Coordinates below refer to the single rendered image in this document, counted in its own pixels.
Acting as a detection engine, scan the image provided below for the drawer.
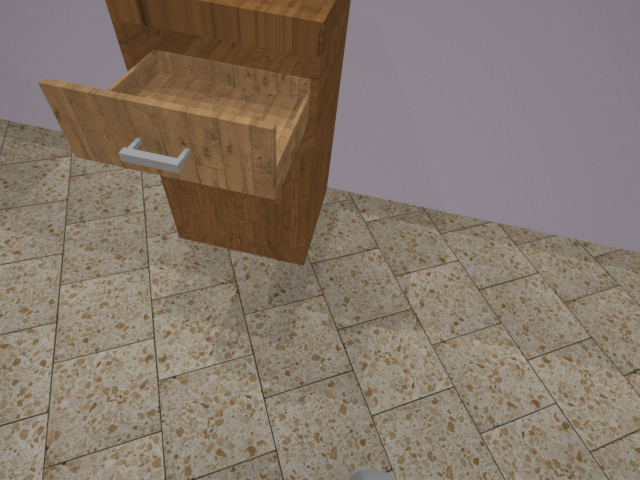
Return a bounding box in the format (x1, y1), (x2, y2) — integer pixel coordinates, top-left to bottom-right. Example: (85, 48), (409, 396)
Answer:
(38, 49), (311, 200)

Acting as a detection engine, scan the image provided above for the handle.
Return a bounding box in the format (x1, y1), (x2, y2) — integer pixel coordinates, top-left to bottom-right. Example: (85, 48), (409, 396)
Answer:
(118, 138), (191, 173)

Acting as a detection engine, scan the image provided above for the cabinet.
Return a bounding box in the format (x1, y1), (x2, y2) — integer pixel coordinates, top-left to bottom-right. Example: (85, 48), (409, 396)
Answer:
(105, 0), (351, 266)

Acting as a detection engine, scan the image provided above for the robot right shin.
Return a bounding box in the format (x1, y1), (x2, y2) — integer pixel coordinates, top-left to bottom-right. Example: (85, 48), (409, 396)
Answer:
(352, 466), (371, 475)

